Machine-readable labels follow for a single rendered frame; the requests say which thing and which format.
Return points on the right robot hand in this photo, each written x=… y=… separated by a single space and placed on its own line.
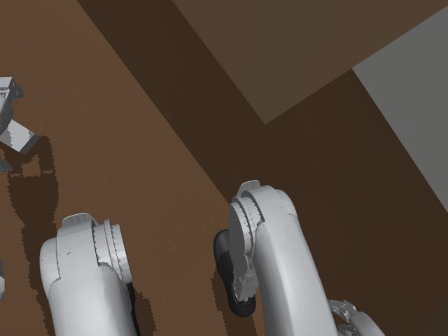
x=360 y=323

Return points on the left robot hand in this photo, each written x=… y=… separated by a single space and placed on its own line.
x=8 y=92

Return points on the right robot foot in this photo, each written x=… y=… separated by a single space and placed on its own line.
x=225 y=270

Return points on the left robot foot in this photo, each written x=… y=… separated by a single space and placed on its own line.
x=132 y=298

